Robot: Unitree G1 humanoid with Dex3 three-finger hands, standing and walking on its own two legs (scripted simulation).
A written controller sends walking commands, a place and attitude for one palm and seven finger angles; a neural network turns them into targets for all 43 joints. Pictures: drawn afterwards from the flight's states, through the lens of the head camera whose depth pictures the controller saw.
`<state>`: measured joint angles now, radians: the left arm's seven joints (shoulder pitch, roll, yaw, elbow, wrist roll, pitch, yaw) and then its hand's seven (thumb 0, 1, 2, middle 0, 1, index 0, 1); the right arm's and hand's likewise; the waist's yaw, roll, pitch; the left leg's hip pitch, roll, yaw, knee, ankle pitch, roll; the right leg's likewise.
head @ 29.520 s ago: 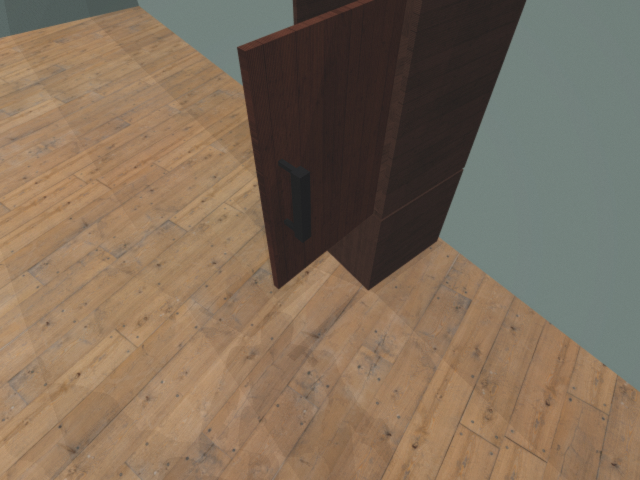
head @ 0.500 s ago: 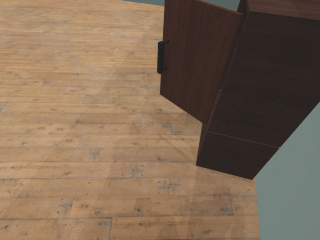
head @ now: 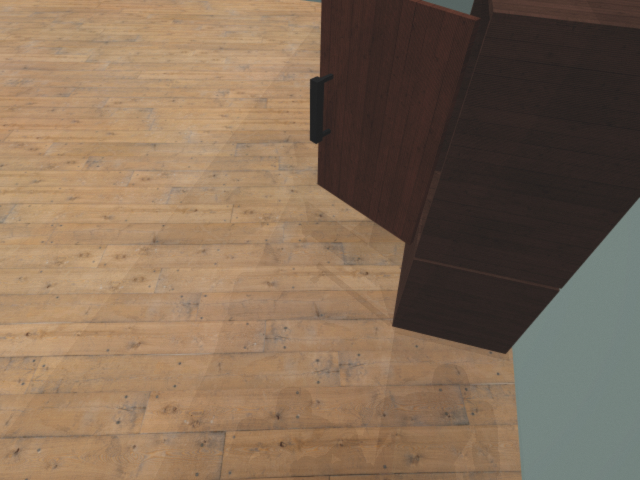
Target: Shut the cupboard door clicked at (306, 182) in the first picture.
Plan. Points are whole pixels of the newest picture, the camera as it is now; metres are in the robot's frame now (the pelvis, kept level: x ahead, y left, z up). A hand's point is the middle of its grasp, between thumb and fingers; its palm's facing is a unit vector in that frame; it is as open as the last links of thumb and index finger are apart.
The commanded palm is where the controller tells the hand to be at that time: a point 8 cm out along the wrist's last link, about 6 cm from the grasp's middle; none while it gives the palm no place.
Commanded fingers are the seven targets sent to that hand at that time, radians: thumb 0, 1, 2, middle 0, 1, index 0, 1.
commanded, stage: walk to a spot facing it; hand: left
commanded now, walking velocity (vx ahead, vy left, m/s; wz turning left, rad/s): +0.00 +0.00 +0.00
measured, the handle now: (322, 108) +0.99 +0.04 -0.05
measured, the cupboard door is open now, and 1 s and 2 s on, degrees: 60 60 60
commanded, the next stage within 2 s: none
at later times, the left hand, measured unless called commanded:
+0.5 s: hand out of the picture +0.03 +0.21 -0.20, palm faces +0.18 -0.96 -0.21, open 7.3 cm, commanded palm none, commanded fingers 0.00 0.90 0.90 -0.20 -0.30 -0.20 -0.30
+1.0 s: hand out of the picture -0.03 +0.19 -0.16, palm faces +0.42 -0.85 -0.30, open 7.3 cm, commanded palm none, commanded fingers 0.00 0.90 0.90 -0.20 -0.30 -0.20 -0.30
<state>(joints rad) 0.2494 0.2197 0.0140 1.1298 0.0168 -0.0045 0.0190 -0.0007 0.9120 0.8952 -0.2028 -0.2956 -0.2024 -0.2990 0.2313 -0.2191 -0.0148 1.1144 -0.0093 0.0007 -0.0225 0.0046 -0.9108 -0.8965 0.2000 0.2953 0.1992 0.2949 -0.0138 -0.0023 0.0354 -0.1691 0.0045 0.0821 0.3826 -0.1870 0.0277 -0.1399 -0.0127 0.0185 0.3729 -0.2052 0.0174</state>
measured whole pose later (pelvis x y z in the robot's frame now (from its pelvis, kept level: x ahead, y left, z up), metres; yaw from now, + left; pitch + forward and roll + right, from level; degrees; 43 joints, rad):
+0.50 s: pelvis +0.00 +0.01 -0.02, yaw +10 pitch -2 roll -1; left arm 0.19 0.22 0.06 0.98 0.02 0.03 0.02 0.00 0.91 0.89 -0.20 -0.30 -0.20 -0.30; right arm 0.23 -0.19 -0.04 1.01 -0.02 0.05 0.01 0.01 -0.91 -0.90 0.20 0.30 0.20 0.29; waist -0.03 -0.03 0.09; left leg -0.32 0.00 0.05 0.65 -0.27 0.03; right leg -0.24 -0.08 -0.13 0.66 -0.39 0.03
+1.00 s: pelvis -0.02 -0.04 -0.01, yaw +27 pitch +1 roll +0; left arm 0.18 0.22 0.06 0.88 0.03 0.04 0.03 0.00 0.91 0.90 -0.20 -0.30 -0.20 -0.30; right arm 0.22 -0.26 -0.10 0.93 -0.03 0.09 0.01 0.01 -0.91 -0.90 0.20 0.30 0.20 0.29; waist -0.04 0.04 0.08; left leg -0.56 -0.07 -0.08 1.01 -0.41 -0.03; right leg -0.25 -0.03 -0.02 0.53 -0.30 0.01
